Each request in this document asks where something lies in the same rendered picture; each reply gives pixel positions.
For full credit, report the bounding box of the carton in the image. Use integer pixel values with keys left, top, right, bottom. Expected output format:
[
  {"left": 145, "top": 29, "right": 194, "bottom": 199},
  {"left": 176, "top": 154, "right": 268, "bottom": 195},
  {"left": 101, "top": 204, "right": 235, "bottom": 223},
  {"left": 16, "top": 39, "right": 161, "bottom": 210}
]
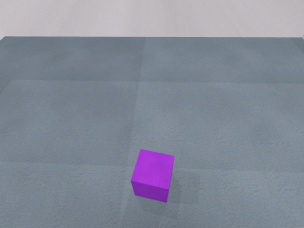
[{"left": 131, "top": 149, "right": 175, "bottom": 202}]

